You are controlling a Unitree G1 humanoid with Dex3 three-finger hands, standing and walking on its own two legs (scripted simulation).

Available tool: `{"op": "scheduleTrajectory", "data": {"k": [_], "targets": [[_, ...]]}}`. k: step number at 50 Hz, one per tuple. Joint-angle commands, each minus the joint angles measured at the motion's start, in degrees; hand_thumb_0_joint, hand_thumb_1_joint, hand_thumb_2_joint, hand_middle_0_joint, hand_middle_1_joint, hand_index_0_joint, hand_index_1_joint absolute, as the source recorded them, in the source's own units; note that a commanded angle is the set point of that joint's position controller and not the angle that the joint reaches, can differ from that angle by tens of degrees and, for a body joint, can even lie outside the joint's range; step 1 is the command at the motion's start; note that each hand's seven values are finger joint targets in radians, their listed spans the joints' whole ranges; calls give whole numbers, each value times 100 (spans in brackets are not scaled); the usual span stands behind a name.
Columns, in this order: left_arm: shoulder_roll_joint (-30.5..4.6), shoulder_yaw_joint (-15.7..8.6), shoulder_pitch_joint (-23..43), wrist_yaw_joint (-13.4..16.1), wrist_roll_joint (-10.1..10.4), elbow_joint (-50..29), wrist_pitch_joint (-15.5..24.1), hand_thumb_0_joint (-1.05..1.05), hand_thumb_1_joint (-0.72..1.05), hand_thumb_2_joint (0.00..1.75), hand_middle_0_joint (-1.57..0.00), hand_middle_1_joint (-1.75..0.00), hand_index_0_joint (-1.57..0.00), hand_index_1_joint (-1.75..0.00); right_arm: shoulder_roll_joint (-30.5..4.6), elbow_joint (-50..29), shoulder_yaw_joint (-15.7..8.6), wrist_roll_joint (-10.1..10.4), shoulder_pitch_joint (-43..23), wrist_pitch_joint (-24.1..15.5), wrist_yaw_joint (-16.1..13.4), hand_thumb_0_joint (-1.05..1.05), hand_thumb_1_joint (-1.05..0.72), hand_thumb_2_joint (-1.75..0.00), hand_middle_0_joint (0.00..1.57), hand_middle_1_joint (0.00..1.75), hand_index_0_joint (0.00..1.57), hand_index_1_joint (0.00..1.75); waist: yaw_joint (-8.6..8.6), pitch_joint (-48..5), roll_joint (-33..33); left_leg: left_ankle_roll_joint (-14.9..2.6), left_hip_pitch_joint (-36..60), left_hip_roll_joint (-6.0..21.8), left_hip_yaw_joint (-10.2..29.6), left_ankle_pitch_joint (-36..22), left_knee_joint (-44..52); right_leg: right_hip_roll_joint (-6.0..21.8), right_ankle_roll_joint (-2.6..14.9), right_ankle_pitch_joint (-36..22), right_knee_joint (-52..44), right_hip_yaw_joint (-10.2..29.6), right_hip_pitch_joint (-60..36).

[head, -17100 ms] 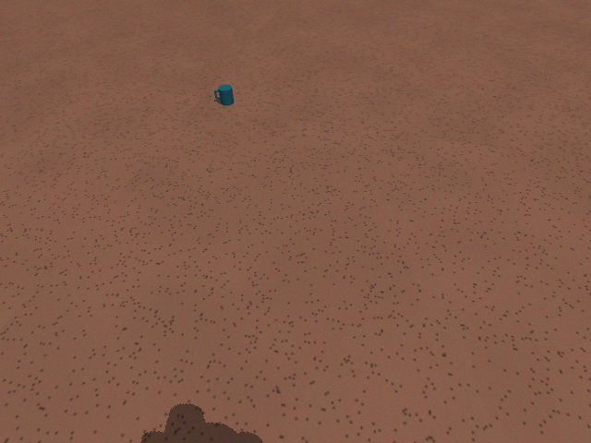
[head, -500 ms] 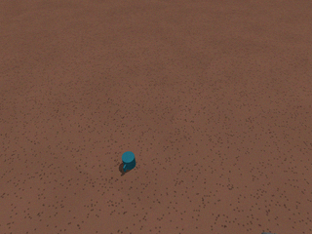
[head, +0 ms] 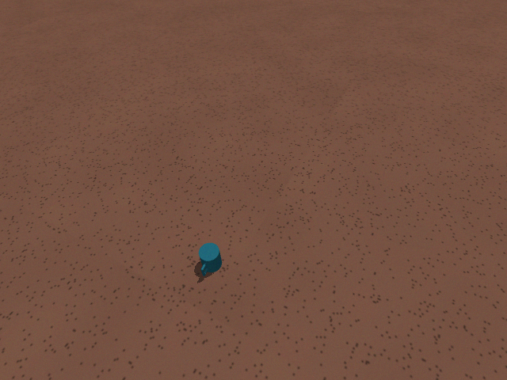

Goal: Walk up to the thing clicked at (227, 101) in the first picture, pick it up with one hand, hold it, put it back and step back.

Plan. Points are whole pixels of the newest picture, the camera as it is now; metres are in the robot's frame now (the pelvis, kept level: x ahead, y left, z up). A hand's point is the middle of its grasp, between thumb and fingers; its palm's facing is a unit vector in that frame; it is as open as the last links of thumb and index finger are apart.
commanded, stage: stand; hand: left
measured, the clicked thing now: (208, 261) +0.70 +0.25 -0.73
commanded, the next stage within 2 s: walk up in 0.36 s
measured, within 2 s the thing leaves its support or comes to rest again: neither
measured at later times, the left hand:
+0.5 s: hand out of the picture +0.08 +0.27 -0.15, palm faces +0.03 -0.94 -0.34, open 7.4 cm
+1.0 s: hand (97, 336) +0.23 +0.34 -0.15, palm faces -0.08 -0.93 -0.35, open 7.4 cm
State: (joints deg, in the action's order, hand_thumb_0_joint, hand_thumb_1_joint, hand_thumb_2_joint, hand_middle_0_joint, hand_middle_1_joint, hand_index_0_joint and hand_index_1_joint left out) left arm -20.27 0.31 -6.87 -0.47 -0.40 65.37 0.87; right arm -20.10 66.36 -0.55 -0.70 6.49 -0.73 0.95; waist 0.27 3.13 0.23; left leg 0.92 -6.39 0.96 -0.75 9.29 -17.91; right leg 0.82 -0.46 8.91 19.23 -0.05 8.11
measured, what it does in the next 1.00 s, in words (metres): walks ahead: left foot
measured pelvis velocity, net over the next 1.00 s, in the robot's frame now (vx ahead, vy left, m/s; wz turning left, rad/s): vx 0.16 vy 0.06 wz -0.03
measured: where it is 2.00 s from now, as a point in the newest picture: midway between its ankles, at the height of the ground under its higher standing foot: (264, 370)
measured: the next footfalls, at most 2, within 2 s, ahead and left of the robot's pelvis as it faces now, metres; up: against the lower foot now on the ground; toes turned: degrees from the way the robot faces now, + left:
left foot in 0.64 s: +0.16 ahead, +0.17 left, +0.00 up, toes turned +3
right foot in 1.12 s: +0.34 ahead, -0.09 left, +0.00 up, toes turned -4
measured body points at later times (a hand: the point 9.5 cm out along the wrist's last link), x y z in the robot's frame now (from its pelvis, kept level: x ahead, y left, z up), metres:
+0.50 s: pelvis +0.02 +0.00 +0.00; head +0.02 +0.00 +0.45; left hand +0.08 +0.32 -0.13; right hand +0.09 -0.31 -0.13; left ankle +0.01 +0.12 -0.72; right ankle +0.02 -0.12 -0.75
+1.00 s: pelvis +0.16 +0.06 -0.01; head +0.17 +0.07 +0.44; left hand +0.23 +0.39 -0.13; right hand +0.17 -0.26 -0.12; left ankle +0.12 +0.17 -0.75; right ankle +0.28 -0.10 -0.71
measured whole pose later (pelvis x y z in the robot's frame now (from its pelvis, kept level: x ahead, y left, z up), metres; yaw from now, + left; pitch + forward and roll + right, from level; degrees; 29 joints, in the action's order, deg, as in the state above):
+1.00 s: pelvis +0.16 +0.06 -0.01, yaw -1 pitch -4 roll +1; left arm -24.8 -4.1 -14.7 -4.4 -1.4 54.6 0.0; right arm -21.7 52.7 -3.6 -1.1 20.9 -4.4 2.4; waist -1.6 4.8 -2.2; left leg -1.5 -2.8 0.1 -5.0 16.8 -23.0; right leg 3.8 0.0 12.5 41.7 2.3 26.7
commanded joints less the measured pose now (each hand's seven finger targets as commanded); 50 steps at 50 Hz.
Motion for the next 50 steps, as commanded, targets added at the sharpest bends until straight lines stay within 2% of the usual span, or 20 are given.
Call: {"op": "scheduleTrajectory", "data": {"k": [1,17,18,19,20,21,22,23,25,29,31,32,33,34,35,36,38,40,45,50], "targets": [[-1268,-214,266,70,-1,-384,138,0,90,90,-20,-30,-20,-30,-1192,-400,-186,8,-304,-119,-83,0,-90,-90,20,30,20,30,-25,-477,-18,-170,42,644,543,-363,302,677,167,-436,-301,559,-133],[-1254,-214,334,74,10,-417,126,0,90,90,-20,-30,-20,-30,-1197,-415,-148,23,-262,-107,-97,0,-90,-90,20,30,20,30,-39,-387,-74,-119,56,651,523,-425,296,641,147,-511,-393,546,-133],[-1574,-538,-107,-34,-70,-595,169,0,90,90,-20,-30,-20,-30,-1581,-668,-424,-70,117,-151,10,0,-90,-90,20,30,20,30,-6,-934,-116,-480,37,331,317,1980,-294,331,378,2015,-138,496,-466],[-1649,-603,-338,-63,-144,-542,176,0,90,90,-20,-30,-20,-30,-1598,-699,-467,-118,118,-142,51,0,-90,-90,20,30,20,30,107,-588,-89,-533,-759,348,397,2887,-527,544,558,2993,-187,875,-465],[-1735,-677,-563,-78,-168,-517,176,0,90,90,-20,-30,-20,-30,-1530,-800,-461,-142,-17,-122,80,0,-90,-90,20,30,20,30,249,-226,-301,-433,-1563,163,213,3026,-875,787,693,3652,-518,1362,-641],[-1888,-767,-648,-80,-192,-559,187,0,90,90,-20,-30,-20,-30,-1359,-934,-455,-154,-220,-98,110,0,-90,-90,20,30,20,30,352,119,-903,-307,-2203,-50,-229,2374,-1876,1396,970,4115,-1127,2088,-702],[-1989,-839,-643,-60,-197,-694,220,0,90,90,-20,-30,-20,-30,-1360,-1075,-477,-193,-331,-90,134,0,-90,-90,20,30,20,30,423,521,-957,-252,-2756,187,76,1958,-2637,1939,1293,3911,-1438,2602,-617],[-1970,-854,-587,-51,-201,-801,259,0,90,90,-20,-30,-20,-30,-1343,-1119,-497,-179,-280,-127,134,0,-90,-90,20,30,20,30,405,701,-773,-230,-2964,438,331,1690,-2556,2032,1471,3002,-1300,2573,-761],[-1824,-838,-681,-55,-189,-894,281,0,90,90,-20,-30,-20,-30,-1327,-1216,-538,-157,-271,-216,162,0,-90,-90,20,30,20,30,390,527,-621,-243,-2865,502,386,1687,-2458,1825,1473,1761,-1142,2155,-989],[-1832,-810,6,-160,-179,-1325,245,0,90,90,-20,-30,-20,-30,-1247,-1213,-648,-136,515,-235,261,0,-90,-90,20,30,20,30,-105,102,-1043,-223,-919,358,63,1228,-1588,1217,1083,1954,-827,1074,416],[-1601,-743,446,-196,-155,-1528,172,0,90,90,-20,-30,-20,-30,-1307,-874,-796,-158,1667,-247,190,0,-90,-90,20,30,20,30,-750,-80,-565,-136,836,100,-261,105,-1048,725,747,2281,381,395,1765],[-1273,-650,224,-200,-165,-1582,124,0,90,90,-20,-30,-20,-30,-1519,-748,-903,-189,2088,-270,128,0,-90,-90,20,30,20,30,-884,-256,298,-146,1768,42,-7,393,-889,297,624,2512,1609,30,2595],[-847,-515,-118,-183,-142,-1615,110,0,90,90,-20,-30,-20,-30,-1948,-708,-1000,-270,2630,-288,55,0,-90,-90,20,30,20,30,-1034,-282,1881,-320,1653,1036,1621,2312,142,-503,481,2875,3510,-181,3184],[-990,-550,-560,-146,-89,-1538,70,0,90,90,-20,-30,-20,-30,-2252,-1086,-999,-287,1924,-345,27,0,-90,-90,20,30,20,30,-607,-189,1591,-807,732,2094,3861,4178,1193,-602,393,2461,4387,555,3274],[-1605,-687,-704,-116,-70,-1414,46,0,90,90,-20,-30,-20,-30,-2433,-1371,-1012,-158,1101,-339,29,0,-90,-90,20,30,20,30,-344,184,961,-1150,-306,2272,3883,4731,1377,-153,430,2135,4404,1019,2719],[-1668,-673,-826,-132,-25,-1388,60,0,90,90,-20,-30,-20,-30,-2320,-1496,-951,-116,759,-348,43,0,-90,-90,20,30,20,30,-170,444,851,-1344,-469,2239,3531,4325,1220,69,440,1837,4412,936,2678],[-1705,-706,-1205,-158,-18,-1133,87,0,90,90,-20,-30,-20,-30,-1849,-1671,-799,-91,644,-414,19,0,-90,-90,20,30,20,30,24,304,685,-1120,-110,1698,2297,2873,823,200,323,1256,4182,919,2605],[-1625,-702,-1215,-208,-43,-1085,83,0,90,90,-20,-30,-20,-30,-1726,-1647,-759,-45,976,-489,14,0,-90,-90,20,30,20,30,-80,340,653,-993,-189,1432,1609,1932,802,193,196,890,3870,750,2424],[-1452,-655,-685,-324,-91,-1503,85,0,90,90,-20,-30,-20,-30,-1791,-1781,-762,-27,1231,-518,18,0,-90,-90,20,30,20,30,-223,546,720,-1220,-88,1423,983,1105,842,335,-7,482,2750,402,2396],[-1288,-662,-222,-409,-101,-1793,154,0,90,90,-20,-30,-20,-30,-1815,-1952,-738,-22,1385,-486,48,0,-90,-90,20,30,20,30,-280,483,641,-1149,-290,1225,452,249,325,305,150,96,1710,-80,1619]]}}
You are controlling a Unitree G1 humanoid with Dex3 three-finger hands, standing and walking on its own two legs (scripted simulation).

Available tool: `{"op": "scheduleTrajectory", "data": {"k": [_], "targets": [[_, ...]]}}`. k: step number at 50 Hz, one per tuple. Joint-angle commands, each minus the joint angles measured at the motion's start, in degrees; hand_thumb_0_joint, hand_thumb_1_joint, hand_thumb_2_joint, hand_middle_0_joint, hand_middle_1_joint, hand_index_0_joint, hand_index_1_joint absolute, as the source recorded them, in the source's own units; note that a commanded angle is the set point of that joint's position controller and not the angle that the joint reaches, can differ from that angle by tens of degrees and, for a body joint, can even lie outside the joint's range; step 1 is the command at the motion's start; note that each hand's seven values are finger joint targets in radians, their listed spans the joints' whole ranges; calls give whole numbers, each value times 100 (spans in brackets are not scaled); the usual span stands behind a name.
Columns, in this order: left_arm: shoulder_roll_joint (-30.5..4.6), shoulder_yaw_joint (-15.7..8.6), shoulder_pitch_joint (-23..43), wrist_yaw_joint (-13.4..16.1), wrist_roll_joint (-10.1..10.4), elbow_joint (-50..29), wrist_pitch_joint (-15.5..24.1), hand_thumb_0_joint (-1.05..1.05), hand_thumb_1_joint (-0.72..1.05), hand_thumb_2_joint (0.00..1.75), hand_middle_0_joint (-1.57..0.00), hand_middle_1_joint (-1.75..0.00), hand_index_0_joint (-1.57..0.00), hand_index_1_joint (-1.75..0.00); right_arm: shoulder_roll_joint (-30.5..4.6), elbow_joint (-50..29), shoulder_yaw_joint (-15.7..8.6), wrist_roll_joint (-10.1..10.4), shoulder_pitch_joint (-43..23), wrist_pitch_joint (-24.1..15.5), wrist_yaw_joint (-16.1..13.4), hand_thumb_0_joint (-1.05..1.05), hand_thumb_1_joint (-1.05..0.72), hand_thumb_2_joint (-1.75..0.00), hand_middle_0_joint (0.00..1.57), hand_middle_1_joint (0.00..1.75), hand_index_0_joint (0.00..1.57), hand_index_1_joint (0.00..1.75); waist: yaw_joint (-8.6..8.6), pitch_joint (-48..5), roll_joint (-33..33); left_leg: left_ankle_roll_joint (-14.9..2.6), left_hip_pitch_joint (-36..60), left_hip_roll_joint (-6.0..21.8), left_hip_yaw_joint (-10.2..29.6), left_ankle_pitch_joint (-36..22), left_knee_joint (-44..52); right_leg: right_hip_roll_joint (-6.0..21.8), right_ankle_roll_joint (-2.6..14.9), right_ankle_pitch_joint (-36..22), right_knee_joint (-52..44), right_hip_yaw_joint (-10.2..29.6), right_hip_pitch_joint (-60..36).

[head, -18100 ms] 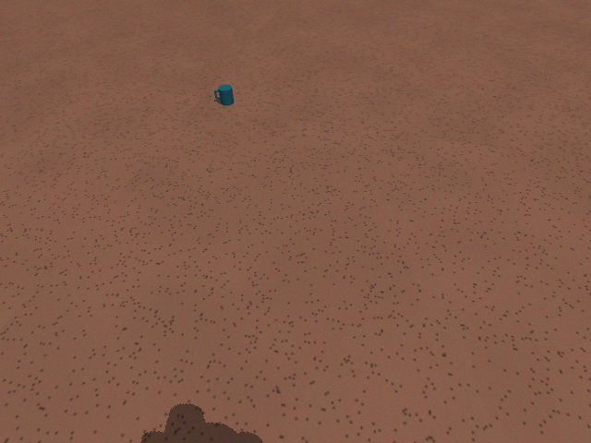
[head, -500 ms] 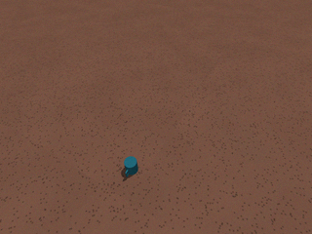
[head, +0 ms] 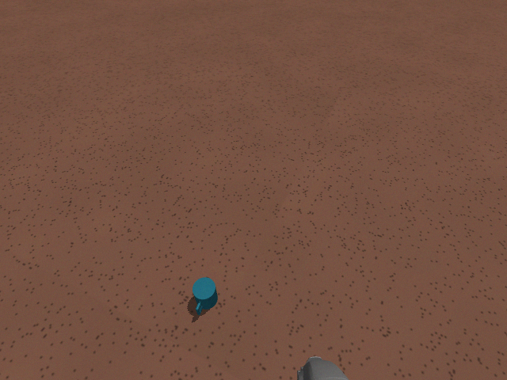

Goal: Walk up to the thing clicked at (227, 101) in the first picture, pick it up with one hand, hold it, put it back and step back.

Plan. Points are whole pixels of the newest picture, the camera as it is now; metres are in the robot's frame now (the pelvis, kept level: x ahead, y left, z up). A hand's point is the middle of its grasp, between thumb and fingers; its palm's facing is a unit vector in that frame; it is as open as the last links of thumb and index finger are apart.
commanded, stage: walk up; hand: left
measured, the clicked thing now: (203, 297) +0.53 +0.21 -0.72
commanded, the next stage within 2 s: none
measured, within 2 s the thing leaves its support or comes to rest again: neither
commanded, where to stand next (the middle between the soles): +0.17 -0.04 m, yaw +1 degrees
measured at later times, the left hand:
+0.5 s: hand (141, 341) +0.23 +0.24 -0.17, palm faces +0.02 -0.94 -0.35, open 7.4 cm
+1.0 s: hand out of the picture +0.15 +0.23 -0.16, palm faces +0.01 -0.90 -0.43, open 7.4 cm
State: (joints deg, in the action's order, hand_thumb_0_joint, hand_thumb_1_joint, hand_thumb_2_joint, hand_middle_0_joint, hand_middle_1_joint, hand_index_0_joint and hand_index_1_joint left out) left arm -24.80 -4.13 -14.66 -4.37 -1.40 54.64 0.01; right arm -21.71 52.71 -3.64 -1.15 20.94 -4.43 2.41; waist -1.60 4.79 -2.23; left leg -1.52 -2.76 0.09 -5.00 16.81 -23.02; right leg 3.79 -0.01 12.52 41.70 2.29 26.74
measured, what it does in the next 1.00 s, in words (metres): walks ahead: right foot, then left foot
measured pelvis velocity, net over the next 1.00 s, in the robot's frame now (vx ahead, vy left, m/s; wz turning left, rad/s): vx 0.12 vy -0.05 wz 0.01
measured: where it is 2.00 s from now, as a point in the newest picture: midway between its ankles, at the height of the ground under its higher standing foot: outside the picture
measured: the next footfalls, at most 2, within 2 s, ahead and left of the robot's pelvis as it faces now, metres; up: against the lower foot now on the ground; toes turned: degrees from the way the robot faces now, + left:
right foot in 0.12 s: +0.18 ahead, -0.15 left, +0.00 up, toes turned -2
left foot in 0.48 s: +0.28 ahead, +0.09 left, +0.00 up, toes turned +2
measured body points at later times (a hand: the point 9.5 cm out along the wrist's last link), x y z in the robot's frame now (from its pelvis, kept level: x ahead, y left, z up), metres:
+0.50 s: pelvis +0.15 -0.02 -0.02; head +0.18 -0.01 +0.42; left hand +0.23 +0.28 -0.14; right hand +0.24 -0.34 -0.13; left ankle +0.24 +0.09 -0.74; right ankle +0.14 -0.14 -0.74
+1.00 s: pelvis +0.12 -0.05 -0.02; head +0.14 -0.07 +0.43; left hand +0.15 +0.28 -0.13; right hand +0.23 -0.36 -0.15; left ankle +0.16 +0.09 -0.73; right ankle +0.10 -0.17 -0.74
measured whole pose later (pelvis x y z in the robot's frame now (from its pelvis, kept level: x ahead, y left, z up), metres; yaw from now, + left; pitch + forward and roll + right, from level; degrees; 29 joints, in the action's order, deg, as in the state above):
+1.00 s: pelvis +0.12 -0.05 -0.02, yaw +1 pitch -2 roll +1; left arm -21.1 -2.4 -14.5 0.4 -1.7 56.8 0.4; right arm -23.3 53.3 -2.5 0.0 9.1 1.5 1.1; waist 1.6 4.6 2.6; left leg -1.2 -21.3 -0.7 3.2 20.8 -42.5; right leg 1.4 -0.5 22.6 37.4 0.4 12.8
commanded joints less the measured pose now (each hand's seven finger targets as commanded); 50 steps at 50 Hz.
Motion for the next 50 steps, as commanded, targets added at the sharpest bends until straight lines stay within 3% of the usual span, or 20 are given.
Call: {"op": "scheduleTrajectory", "data": {"k": [1,5,6,7,9,12,18,23,24,26,27,28,31,38,40,41,42,43,46,50], "targets": [[-816,-228,600,-17,-4,-730,250,0,90,90,-20,-30,-20,-30,-1666,-621,-437,24,-39,-94,-102,0,-90,-90,20,30,20,30,-119,265,890,-894,-724,1347,912,-700,718,-75,138,-187,-607,-434,-445],[-890,-317,-269,123,8,-566,355,0,90,90,-20,-30,-20,-30,-1385,-815,-290,93,-40,-23,-159,0,-90,-90,20,30,20,30,406,-367,257,-563,-1025,975,460,-2531,-1204,-386,360,-244,-1277,-560,-2137],[-1204,-441,-822,170,-7,-523,405,0,90,90,-20,-30,-20,-30,-1143,-894,-204,130,165,-43,-167,0,-90,-90,20,30,20,30,622,-903,-493,-334,-1442,593,214,-2020,-2553,141,640,-237,-1640,221,-2989],[-1557,-543,-1008,222,-13,-613,440,0,90,90,-20,-30,-20,-30,-750,-992,-59,157,457,-52,-171,0,-90,-90,20,30,20,30,575,-1211,-1674,-65,-2639,-102,137,895,-3827,1475,1116,-479,-1956,2255,-3837],[-1629,-540,-844,274,143,-730,383,0,90,90,-20,-30,-20,-30,-1447,-817,-208,129,194,3,-289,0,-90,-90,20,30,20,30,679,-795,-975,-81,-3111,-4,738,1577,-4641,2004,1910,-1072,-2169,3001,-3292],[-1168,-351,-341,359,217,-941,396,0,90,90,-20,-30,-20,-30,-1221,-699,-172,205,284,19,-242,0,-90,-90,20,30,20,30,279,-429,-560,-28,-2747,197,1050,1015,-4402,1209,1449,-2726,-1951,1098,-2380],[-931,-166,123,499,67,-1139,385,0,90,90,-20,-30,-20,-30,-914,-628,-97,160,28,121,-257,0,-90,-90,20,30,20,30,201,-364,-608,278,-2103,137,559,71,-2358,863,1320,-4086,-1652,-8,-1684],[-970,-59,534,496,241,-1180,136,0,90,90,-20,-30,-20,-30,-997,-443,-188,55,1,92,-343,0,-90,-90,20,30,20,30,-29,-669,-189,92,-576,-107,251,-1723,-799,646,828,-2329,-302,-98,-861],[-839,-8,492,506,274,-1162,88,0,90,90,-20,-30,-20,-30,-1246,-478,-261,-2,-15,105,-374,0,-90,-90,20,30,20,30,-84,-687,189,-55,-462,211,669,-2559,-574,465,589,-1487,-45,-111,-604],[-654,16,-20,544,368,-1035,-85,0,90,90,-20,-30,-20,-30,-1806,-747,-341,3,-445,140,-398,0,-90,-90,20,30,20,30,154,-909,1284,-1043,-688,1986,3031,-3411,98,-694,177,2163,1440,-109,-363],[-844,-26,-202,609,347,-867,-201,0,90,90,-20,-30,-20,-30,-1883,-755,-335,70,-682,163,-414,0,-90,-90,20,30,20,30,165,-973,1348,-1548,-1008,2274,3343,-2745,70,-481,169,2556,2114,328,-690],[-891,-16,-133,613,309,-753,-217,0,90,90,-20,-30,-20,-30,-1709,-753,-309,65,-910,197,-436,0,-90,-90,20,30,20,30,213,-798,1190,-1559,-1228,2135,3246,-2340,135,-380,170,2453,2255,403,-634],[-934,-115,-93,538,262,-577,-206,0,90,90,-20,-30,-20,-30,-1542,-827,-248,52,-1155,270,-441,0,-90,-90,20,30,20,30,227,-877,1166,-1040,-1295,1412,1964,-1972,-124,-525,226,2081,2218,418,-510],[-715,-109,-422,543,156,-227,1,0,90,90,-20,-30,-20,-30,-1499,-796,-247,-63,-1360,485,-281,0,-90,-90,20,30,20,30,258,-1077,1329,-1012,-1152,1280,1797,-379,-553,-383,17,1504,-617,-347,-1215],[-804,-164,-612,573,60,-37,105,0,90,90,-20,-30,-20,-30,-1304,-798,-169,8,-1517,579,-242,0,-90,-90,20,30,20,30,431,-801,865,-614,-1830,951,1473,-261,-1113,-418,159,738,-1729,-222,-1831],[-992,-183,-324,589,-40,-171,170,0,90,90,-20,-30,-20,-30,-974,-803,-62,88,-1482,581,-224,0,-90,-90,20,30,20,30,309,-557,151,-290,-2346,603,1230,-107,-1584,276,337,1365,-2182,1039,-1644],[-1554,-293,139,599,-112,-384,186,0,90,90,-20,-30,-20,-30,-936,-855,-71,91,-1677,561,-213,0,-90,-90,20,30,20,30,322,-66,-764,51,-2901,-168,863,1066,-2195,1422,927,1994,-2656,2620,-873],[-2004,-344,640,601,-144,-521,174,0,90,90,-20,-30,-20,-30,-1329,-759,-230,50,-1759,566,-279,0,-90,-90,20,30,20,30,294,131,-945,109,-2110,-13,1257,1383,-2980,2011,1495,1751,-2652,3011,252],[-1076,-139,964,590,-40,-535,281,0,90,90,-20,-30,-20,-30,-1050,-449,-174,142,-1483,465,-171,0,-90,-90,20,30,20,30,37,150,-373,46,-1830,-91,1047,622,-2354,932,879,-625,-1879,896,-596],[-1185,-142,538,537,-7,-407,285,0,90,90,-20,-30,-20,-30,-918,-296,-40,108,-1328,351,-189,0,-90,-90,20,30,20,30,195,-401,-860,18,-1233,-117,471,-17,-740,681,594,-1973,-1176,537,-1563]]}}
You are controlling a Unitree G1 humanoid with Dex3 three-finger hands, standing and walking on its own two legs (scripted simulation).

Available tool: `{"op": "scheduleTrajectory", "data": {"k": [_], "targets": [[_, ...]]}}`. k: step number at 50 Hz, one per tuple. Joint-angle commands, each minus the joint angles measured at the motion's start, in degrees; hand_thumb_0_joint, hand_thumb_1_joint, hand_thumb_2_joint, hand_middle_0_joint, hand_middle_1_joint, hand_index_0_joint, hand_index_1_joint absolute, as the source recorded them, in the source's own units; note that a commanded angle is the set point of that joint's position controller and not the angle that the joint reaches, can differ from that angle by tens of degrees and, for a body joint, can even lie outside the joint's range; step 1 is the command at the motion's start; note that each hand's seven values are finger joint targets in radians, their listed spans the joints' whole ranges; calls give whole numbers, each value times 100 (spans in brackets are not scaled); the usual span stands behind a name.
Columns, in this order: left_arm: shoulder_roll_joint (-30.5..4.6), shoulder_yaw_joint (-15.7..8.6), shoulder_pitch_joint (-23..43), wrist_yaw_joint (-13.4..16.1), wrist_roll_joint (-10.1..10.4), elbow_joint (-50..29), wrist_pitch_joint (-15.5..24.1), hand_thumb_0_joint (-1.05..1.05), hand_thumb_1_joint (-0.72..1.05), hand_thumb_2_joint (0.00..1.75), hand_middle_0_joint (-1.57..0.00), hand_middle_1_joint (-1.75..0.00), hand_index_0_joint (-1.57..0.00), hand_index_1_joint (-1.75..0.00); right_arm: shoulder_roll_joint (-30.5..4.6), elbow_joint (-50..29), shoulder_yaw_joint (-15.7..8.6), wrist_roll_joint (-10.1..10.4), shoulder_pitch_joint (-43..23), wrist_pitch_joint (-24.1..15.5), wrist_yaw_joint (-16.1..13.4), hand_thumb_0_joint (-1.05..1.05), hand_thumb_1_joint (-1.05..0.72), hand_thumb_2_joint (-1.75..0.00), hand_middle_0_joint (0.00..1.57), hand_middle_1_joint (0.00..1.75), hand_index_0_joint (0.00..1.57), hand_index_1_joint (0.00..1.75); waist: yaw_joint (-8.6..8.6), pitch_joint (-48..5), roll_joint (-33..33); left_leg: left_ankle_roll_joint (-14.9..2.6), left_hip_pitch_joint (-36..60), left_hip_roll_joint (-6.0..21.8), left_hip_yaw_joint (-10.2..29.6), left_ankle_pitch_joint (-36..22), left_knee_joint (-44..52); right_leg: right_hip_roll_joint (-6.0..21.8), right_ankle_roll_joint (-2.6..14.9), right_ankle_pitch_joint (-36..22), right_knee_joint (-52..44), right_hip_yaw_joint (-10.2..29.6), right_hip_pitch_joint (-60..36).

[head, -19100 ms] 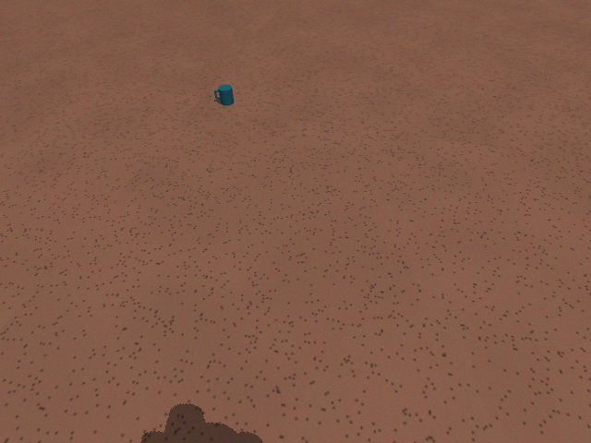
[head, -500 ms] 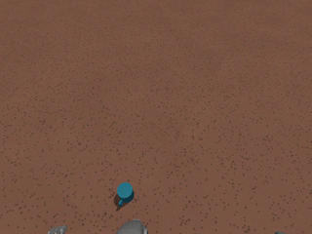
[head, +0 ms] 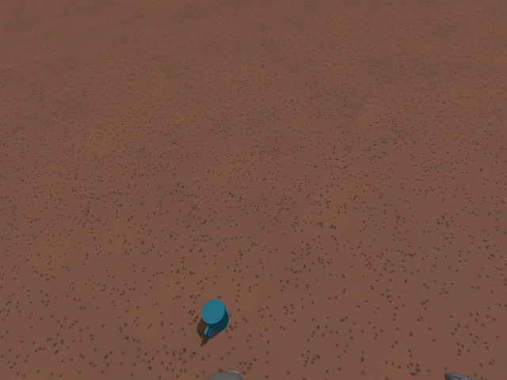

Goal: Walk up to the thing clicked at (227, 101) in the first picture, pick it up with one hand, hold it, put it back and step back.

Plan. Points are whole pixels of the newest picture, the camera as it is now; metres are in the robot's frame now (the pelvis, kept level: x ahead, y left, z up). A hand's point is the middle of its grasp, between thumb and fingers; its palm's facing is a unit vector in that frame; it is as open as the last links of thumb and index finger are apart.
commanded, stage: walk up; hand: left
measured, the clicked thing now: (213, 320) +0.41 +0.25 -0.71
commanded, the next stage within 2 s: none
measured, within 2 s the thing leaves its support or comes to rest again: neither
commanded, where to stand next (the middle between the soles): +0.05 +0.00 m, yaw +0 degrees
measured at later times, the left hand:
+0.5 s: hand out of the picture +0.08 +0.27 -0.13, palm faces +0.04 -0.94 -0.35, open 7.4 cm
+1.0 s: hand out of the picture +0.06 +0.27 -0.14, palm faces +0.07 -0.94 -0.34, open 7.4 cm
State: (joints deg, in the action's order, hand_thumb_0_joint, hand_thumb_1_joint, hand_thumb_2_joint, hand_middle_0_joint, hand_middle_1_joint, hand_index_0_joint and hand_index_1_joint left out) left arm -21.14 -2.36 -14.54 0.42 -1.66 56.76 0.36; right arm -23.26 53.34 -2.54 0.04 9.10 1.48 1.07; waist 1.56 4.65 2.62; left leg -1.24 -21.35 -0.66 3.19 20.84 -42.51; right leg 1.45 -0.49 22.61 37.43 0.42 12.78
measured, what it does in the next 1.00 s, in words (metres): steps on the spot: left foot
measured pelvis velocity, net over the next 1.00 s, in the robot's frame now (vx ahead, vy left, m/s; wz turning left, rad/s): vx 0.00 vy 0.01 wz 0.06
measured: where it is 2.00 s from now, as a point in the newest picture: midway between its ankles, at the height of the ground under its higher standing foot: outside the picture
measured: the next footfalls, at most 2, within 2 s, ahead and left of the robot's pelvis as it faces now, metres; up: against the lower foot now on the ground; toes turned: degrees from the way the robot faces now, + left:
left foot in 0.04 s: +0.06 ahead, +0.14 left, +0.00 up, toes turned -1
left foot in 1.38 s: +0.15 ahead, +0.18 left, +0.00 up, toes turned +7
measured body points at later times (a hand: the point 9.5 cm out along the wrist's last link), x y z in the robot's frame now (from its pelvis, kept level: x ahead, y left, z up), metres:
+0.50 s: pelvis -0.01 +0.01 +0.02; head -0.01 +0.01 +0.47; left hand +0.08 +0.32 -0.11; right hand +0.09 -0.29 -0.11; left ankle +0.02 +0.14 -0.72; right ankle -0.02 -0.13 -0.72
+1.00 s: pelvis +0.00 +0.01 +0.02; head +0.01 +0.01 +0.47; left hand +0.06 +0.32 -0.11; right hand +0.10 -0.29 -0.11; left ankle +0.02 +0.14 -0.72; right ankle -0.02 -0.13 -0.72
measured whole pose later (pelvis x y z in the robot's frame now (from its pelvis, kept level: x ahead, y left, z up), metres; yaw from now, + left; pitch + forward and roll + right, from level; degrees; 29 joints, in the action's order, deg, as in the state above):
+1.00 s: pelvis +0.00 +0.01 +0.02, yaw +3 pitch -2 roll -1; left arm -20.5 -1.5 -6.2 -0.2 -0.6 65.2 0.6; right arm -19.9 64.5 -0.3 -0.6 5.7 -0.4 0.8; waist 0.8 2.6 0.1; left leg 0.7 -10.8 -0.4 4.7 10.5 -23.5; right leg 1.8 -1.6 14.3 20.2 -2.2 3.7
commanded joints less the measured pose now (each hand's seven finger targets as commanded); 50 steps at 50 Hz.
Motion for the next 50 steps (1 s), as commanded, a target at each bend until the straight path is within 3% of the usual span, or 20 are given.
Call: {"op": "scheduleTrajectory", "data": {"k": [1,2,3,4,5,6,8,9,10,11,12,14,15,18,22,25,30,33,36,50], "targets": [[-1455,-300,562,50,44,-623,207,0,90,90,-20,-30,-20,-30,-779,-248,-160,-39,-35,-290,-82,0,-90,-90,20,30,20,30,-172,-514,-1271,-62,1011,34,-236,-1011,1667,855,531,-2940,-527,571,-116],[-1304,-259,559,47,78,-632,189,0,90,90,-20,-30,-20,-30,-937,-162,-225,-82,62,-344,-106,0,-90,-90,20,30,20,30,-181,-745,-1019,-187,1447,295,216,-1884,1729,687,368,-2673,-252,408,10],[-1137,-215,493,46,131,-669,185,0,90,90,-20,-30,-20,-30,-1117,-120,-276,-132,180,-395,-130,0,-90,-90,20,30,20,30,-163,-1080,-565,-429,1974,849,951,-2707,1692,394,207,-2151,175,191,365],[-1013,-159,301,51,186,-576,160,0,90,90,-20,-30,-20,-30,-1329,-157,-278,-74,-66,-407,-121,0,-90,-90,20,30,20,30,-3,-1154,-134,-911,1838,1401,1629,-2481,1599,60,78,-824,172,-6,515],[-1120,-177,250,85,149,-411,167,0,90,90,-20,-30,-20,-30,-1393,-144,-286,-19,-184,-379,-97,0,-90,-90,20,30,20,30,42,-1020,25,-1021,1222,1490,1741,-1758,1728,92,168,-87,-214,51,19],[-1172,-171,259,82,110,-356,205,0,90,90,-20,-30,-20,-30,-1267,-115,-225,-12,-360,-344,-78,0,-90,-90,20,30,20,30,98,-977,-1,-816,999,1263,1381,-1580,1656,158,228,-115,-775,181,-250],[-1350,-217,306,55,91,-308,268,0,90,90,-20,-30,-20,-30,-1010,-134,-103,-4,-541,-308,-57,0,-90,-90,20,30,20,30,85,-765,-114,-251,544,489,451,-1392,1236,575,417,-628,-1462,716,-509],[-1541,-239,405,56,77,-325,285,0,90,90,-20,-30,-20,-30,-944,-76,-88,2,-468,-296,-61,0,-90,-90,20,30,20,30,-4,-618,-251,-85,400,231,213,-1189,1064,862,601,-726,-1603,1075,-482],[-1607,-235,641,48,78,-359,265,0,90,90,-20,-30,-20,-30,-920,81,-72,-12,-293,-286,-68,0,-90,-90,20,30,20,30,-118,-519,-283,-2,553,143,87,-790,1116,1068,722,-553,-1621,1158,-234],[-1576,-217,822,41,87,-376,240,0,90,90,-20,-30,-20,-30,-923,183,-70,-30,-201,-288,-69,0,-90,-90,20,30,20,30,-197,-443,-255,-11,773,196,148,-705,1315,1043,726,-420,-1561,1008,1],[-1496,-194,977,34,101,-378,214,0,90,90,-20,-30,-20,-30,-965,255,-86,-47,-155,-299,-64,0,-90,-90,20,30,20,30,-248,-333,-228,-64,986,291,315,-733,1581,847,605,-286,-1501,746,282],[-1272,-136,966,12,126,-282,194,0,90,90,-20,-30,-20,-30,-1059,245,-81,-60,-397,-342,-33,0,-90,-90,20,30,20,30,-105,-159,-14,-240,746,666,904,-659,2069,291,351,-182,-1336,215,190],[-1221,-129,911,7,117,-218,199,0,90,90,-20,-30,-20,-30,-1055,242,-56,-47,-453,-351,-26,0,-90,-90,20,30,20,30,-47,-167,-35,-283,581,792,1033,-605,2197,234,310,-177,-1389,149,-69],[-1241,-134,869,-8,119,-63,216,0,90,90,-20,-30,-20,-30,-1004,306,9,-48,-529,-378,-40,0,-90,-90,20,30,20,30,-10,-249,-6,-199,506,696,858,-859,2260,311,305,-601,-1558,265,-491],[-1235,-122,1024,-13,133,64,230,0,90,90,-20,-30,-20,-30,-996,473,-5,-44,-419,-394,-73,0,-90,-90,20,30,20,30,-101,-597,-17,-122,881,619,617,-1595,2154,442,292,-1184,-1711,298,-749],[-1211,-121,1066,-9,138,145,229,0,90,90,-20,-30,-20,-30,-986,523,-9,-34,-482,-384,-86,0,-90,-90,20,30,20,30,-100,-673,-2,-117,1027,627,541,-1866,2101,461,268,-1308,-1835,245,-785],[-1230,-116,1155,-12,116,274,207,0,90,90,-20,-30,-20,-30,-958,582,-10,-43,-581,-346,-90,0,-90,-90,20,30,20,30,-124,-567,-145,-97,1043,590,516,-1640,2154,480,253,-1170,-1962,221,-710],[-1228,-126,1129,-9,105,332,220,0,90,90,-20,-30,-20,-30,-937,603,3,-36,-589,-334,-87,0,-90,-90,20,30,20,30,-123,-661,-275,-113,1189,593,462,-1969,2065,517,223,-1376,-2038,206,-776],[-1240,-119,1200,-1,104,368,212,0,90,90,-20,-30,-20,-30,-925,642,-15,-42,-620,-311,-89,0,-90,-90,20,30,20,30,-158,-520,-341,-73,1222,528,421,-1842,2081,539,213,-1262,-2114,225,-608],[-1146,-125,1053,8,92,470,167,0,90,90,-20,-30,-20,-30,-953,740,-27,-65,-681,-313,-119,0,-90,-90,20,30,20,30,-93,-661,13,-118,1107,636,634,-1873,2371,480,179,-1315,-1995,9,-1009]]}}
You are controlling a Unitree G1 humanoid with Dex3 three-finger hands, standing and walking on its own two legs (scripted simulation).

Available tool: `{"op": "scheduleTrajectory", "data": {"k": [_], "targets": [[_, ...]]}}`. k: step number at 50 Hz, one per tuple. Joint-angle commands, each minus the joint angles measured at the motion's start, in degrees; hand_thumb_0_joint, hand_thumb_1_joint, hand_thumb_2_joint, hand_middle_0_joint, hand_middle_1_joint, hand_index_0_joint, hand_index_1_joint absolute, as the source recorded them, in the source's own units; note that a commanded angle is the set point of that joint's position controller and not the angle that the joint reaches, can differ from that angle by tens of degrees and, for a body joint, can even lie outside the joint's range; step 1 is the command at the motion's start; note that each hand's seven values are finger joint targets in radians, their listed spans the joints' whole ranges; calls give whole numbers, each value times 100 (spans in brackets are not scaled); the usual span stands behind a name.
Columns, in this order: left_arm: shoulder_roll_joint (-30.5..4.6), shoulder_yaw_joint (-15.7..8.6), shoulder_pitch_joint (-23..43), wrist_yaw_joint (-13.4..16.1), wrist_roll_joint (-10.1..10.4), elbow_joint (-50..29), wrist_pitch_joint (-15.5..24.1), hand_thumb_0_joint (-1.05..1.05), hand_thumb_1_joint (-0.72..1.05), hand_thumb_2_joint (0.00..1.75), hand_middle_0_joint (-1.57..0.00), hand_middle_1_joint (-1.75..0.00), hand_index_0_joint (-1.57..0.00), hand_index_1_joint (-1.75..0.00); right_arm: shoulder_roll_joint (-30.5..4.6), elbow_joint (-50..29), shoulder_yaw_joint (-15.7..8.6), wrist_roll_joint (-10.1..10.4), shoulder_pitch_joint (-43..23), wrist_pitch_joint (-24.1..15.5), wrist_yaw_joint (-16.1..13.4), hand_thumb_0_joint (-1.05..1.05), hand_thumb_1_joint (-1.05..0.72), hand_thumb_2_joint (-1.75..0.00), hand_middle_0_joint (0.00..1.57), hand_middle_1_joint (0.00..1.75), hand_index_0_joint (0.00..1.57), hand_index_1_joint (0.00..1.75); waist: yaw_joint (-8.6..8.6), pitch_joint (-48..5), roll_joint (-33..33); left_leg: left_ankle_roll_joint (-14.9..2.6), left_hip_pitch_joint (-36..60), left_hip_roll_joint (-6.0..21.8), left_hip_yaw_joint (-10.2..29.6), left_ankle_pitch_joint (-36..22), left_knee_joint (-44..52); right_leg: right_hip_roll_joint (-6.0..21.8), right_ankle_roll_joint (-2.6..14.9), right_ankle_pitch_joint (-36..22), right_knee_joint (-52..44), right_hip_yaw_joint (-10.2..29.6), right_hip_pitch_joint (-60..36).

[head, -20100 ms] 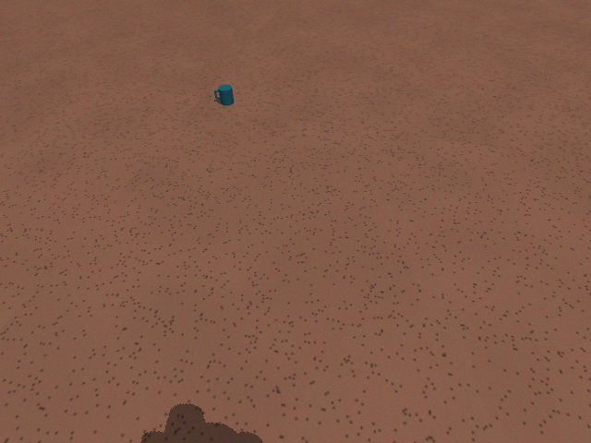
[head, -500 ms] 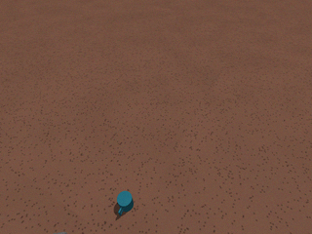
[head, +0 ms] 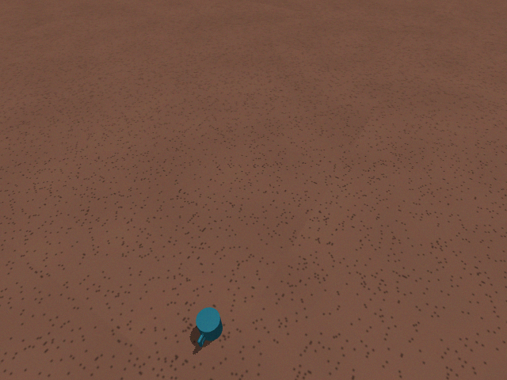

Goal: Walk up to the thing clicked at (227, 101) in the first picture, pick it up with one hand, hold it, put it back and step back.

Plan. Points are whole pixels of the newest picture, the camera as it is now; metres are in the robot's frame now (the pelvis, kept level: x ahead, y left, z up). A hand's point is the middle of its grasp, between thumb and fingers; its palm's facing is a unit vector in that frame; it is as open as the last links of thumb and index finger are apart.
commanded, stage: walk up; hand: left
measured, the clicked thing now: (207, 328) +0.42 +0.22 -0.73
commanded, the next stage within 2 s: none
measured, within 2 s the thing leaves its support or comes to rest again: neither
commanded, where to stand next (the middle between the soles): +0.04 -0.01 m, yaw -3 degrees
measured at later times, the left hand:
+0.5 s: hand out of the picture +0.08 +0.34 -0.18, palm faces +0.05 -0.92 -0.38, open 7.4 cm
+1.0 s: hand out of the picture +0.00 +0.27 -0.18, palm faces -0.07 -0.92 -0.39, open 7.4 cm
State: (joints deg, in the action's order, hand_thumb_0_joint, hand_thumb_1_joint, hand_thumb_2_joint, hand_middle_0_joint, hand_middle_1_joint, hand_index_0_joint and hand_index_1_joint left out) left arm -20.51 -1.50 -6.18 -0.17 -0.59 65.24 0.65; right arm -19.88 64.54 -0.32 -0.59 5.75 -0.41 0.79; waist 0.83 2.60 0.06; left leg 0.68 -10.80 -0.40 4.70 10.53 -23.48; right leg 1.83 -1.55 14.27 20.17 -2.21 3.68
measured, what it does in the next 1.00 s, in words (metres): steps on the spot: left foot, then right foot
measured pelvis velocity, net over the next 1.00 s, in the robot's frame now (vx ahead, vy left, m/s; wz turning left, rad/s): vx -0.06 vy -0.01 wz -0.09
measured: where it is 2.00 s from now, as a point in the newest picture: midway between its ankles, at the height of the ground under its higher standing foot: outside the picture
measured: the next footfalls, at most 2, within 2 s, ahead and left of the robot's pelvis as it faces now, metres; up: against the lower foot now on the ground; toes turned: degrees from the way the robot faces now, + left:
left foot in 0.38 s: +0.16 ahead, +0.16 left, +0.00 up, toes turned +4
right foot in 0.92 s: -0.03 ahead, -0.15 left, +0.00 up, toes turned -2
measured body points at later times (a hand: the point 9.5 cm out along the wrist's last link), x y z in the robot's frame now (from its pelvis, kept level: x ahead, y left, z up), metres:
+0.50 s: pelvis +0.04 +0.05 -0.01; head +0.10 +0.08 +0.43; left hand +0.08 +0.39 -0.16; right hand +0.15 -0.27 -0.12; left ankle +0.12 +0.16 -0.74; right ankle -0.03 -0.12 -0.69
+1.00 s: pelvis -0.06 -0.01 -0.05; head -0.02 -0.02 +0.40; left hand +0.00 +0.31 -0.16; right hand +0.04 -0.36 -0.15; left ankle +0.09 +0.15 -0.72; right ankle -0.07 -0.15 -0.74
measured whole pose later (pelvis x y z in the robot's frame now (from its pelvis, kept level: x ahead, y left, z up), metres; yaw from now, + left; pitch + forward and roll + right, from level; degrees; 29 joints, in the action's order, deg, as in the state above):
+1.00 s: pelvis -0.06 -0.01 -0.05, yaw -5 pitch -4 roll +1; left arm -22.4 -5.6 -15.6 -3.0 -2.3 50.4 -4.5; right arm -25.8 49.4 -5.0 -2.0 7.8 1.9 -2.5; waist 2.0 8.3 0.8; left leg -0.7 -34.3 4.5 2.2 26.4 -54.0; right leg 1.1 -0.7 28.4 49.5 3.2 18.4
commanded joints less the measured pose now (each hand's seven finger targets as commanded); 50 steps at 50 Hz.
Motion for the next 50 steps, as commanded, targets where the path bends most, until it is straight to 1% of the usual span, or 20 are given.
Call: {"op": "scheduleTrajectory", "data": {"k": [1,7,9,11,13,16,18,19,20,21,23,26,31,39,45,46,47,48,49,50], "targets": [[-1198,-214,231,69,-8,-339,142,0,90,90,-20,-30,-20,-30,-1242,-381,-236,10,-348,-124,-87,0,-90,-90,20,30,20,30,-9,-412,225,-291,18,590,483,-995,443,449,272,-543,-300,268,-135],[-1207,-242,265,84,-6,-378,140,0,90,90,-20,-30,-20,-30,-1223,-346,-247,13,-275,-117,-103,0,-90,-90,20,30,20,30,-53,-509,82,-274,132,531,369,-1383,299,483,271,-809,-291,243,-191],[-1654,-421,-479,73,-110,-369,233,0,90,90,-20,-30,-20,-30,-1431,-658,-448,-90,-279,-21,56,0,-90,-90,20,30,20,30,190,-410,-62,-400,-997,107,36,1496,-475,842,757,1785,-463,856,-752],[-2045,-627,-617,104,-221,-477,288,0,90,90,-20,-30,-20,-30,-1388,-911,-468,-166,-599,42,154,0,-90,-90,20,30,20,30,406,325,-771,-214,-2396,166,-177,1665,-1864,1976,1359,2597,-1299,2090,-882],[-1892,-617,-546,105,-215,-677,358,0,90,90,-20,-30,-20,-30,-1412,-997,-505,-181,-553,7,215,0,-90,-90,20,30,20,30,357,786,-594,-155,-2674,501,-37,1526,-2038,2206,1569,1756,-1327,2043,-640],[-1665,-512,-335,44,-196,-935,379,0,90,90,-20,-30,-20,-30,-1200,-1117,-476,-156,-426,-104,265,0,-90,-90,20,30,20,30,164,750,-946,-104,-1927,498,-313,1420,-1368,1683,1313,-1273,-655,1004,-456],[-1446,-379,283,44,-69,-1082,223,0,90,90,-20,-30,-20,-30,-991,-830,-422,-69,233,-172,175,0,-90,-90,20,30,20,30,-290,371,-973,-58,-155,267,-658,-42,-188,992,745,-2915,472,-86,498],[-1233,-331,481,36,35,-1161,96,0,90,90,-20,-30,-20,-30,-1212,-609,-505,-23,732,-201,78,0,-90,-90,20,30,20,30,-552,152,-444,-9,594,216,-573,-1777,232,533,377,-2528,1403,-417,904],[-1001,-322,216,46,99,-1290,-15,0,90,90,-20,-30,-20,-30,-1871,-535,-694,-42,1118,-213,-64,0,-90,-90,20,30,20,30,-604,-43,653,-259,969,945,339,-3933,127,-166,87,-1043,2512,-352,1459],[-941,-353,-53,69,105,-1447,-204,0,90,90,-20,-30,-20,-30,-2151,-602,-727,10,1373,-195,-241,0,-90,-90,20,30,20,30,-532,-298,1097,-719,1188,1751,1478,-5433,245,-717,78,2211,3501,446,1975],[-1241,-396,-798,146,129,-1301,-545,0,90,90,-20,-30,-20,-30,-2194,-932,-770,73,736,-160,-377,0,-90,-90,20,30,20,30,-213,-713,465,-1296,328,2246,1582,-4521,92,-399,231,2214,4786,1142,1498],[-1291,-451,-1053,57,63,-1356,-661,0,90,90,-20,-30,-20,-30,-1823,-1258,-729,94,260,-143,-529,0,-90,-90,20,30,20,30,42,-1117,277,-787,851,1645,542,-3951,-229,-271,272,1403,5480,1592,2048],[-1408,-530,-1254,-31,-71,-1618,-727,0,90,90,-20,-30,-20,-30,-1745,-1519,-763,73,338,-148,-580,0,-90,-90,20,30,20,30,44,-837,485,-1119,220,1776,391,-2476,-157,-423,31,1002,5947,1576,2399],[-1443,-650,-1035,-176,-101,-2000,-724,0,90,90,-20,-30,-20,-30,-2094,-1895,-880,-61,332,-166,-575,0,-90,-90,20,30,20,30,-40,-455,1022,-1469,-418,2187,564,-763,-187,-34,80,1420,4538,1283,2244],[-1311,-791,-2375,-304,-53,-1412,-547,0,90,90,-20,-30,-20,-30,-2159,-2186,-864,-237,-188,43,-375,0,-90,-90,20,30,20,30,409,-977,999,-956,-1730,1525,-162,2497,-815,-112,310,1237,1722,63,264],[-1415,-860,-2393,-269,-106,-1390,-459,0,90,90,-20,-30,-20,-30,-1828,-2204,-765,-246,-48,99,-339,0,-90,-90,20,30,20,30,507,-655,197,-709,-2375,1030,-501,3196,-1694,-143,387,1520,1168,491,272],[-1882,-966,-2087,-210,-236,-1558,-391,0,90,90,-20,-30,-20,-30,-1291,-2255,-607,-136,175,133,-317,0,-90,-90,20,30,20,30,462,-109,-1581,-257,-3196,164,-1216,3138,-3307,948,836,3892,-224,2777,1020],[-2501,-1010,-1231,-120,-298,-2032,-322,0,90,90,-20,-30,-20,-30,-1439,-2302,-671,-112,-188,122,-379,0,-90,-90,20,30,20,30,457,266,-1498,-20,-2870,-197,125,2487,-3996,1855,1459,4555,-1064,4392,2372],[-2700,-981,-423,-83,-281,-2219,-280,0,90,90,-20,-30,-20,-30,-1805,-2124,-792,-118,-134,76,-396,0,-90,-90,20,30,20,30,151,596,-1251,-30,-2109,95,472,2032,-4370,2171,1644,4981,-1254,4615,3438],[-2232,-881,-156,-39,-258,-2190,-199,0,90,90,-20,-30,-20,-30,-1842,-1938,-794,-53,-128,77,-312,0,-90,-90,20,30,20,30,29,833,-750,-41,-1843,134,418,1535,-4390,1799,1406,4243,-819,3674,3654]]}}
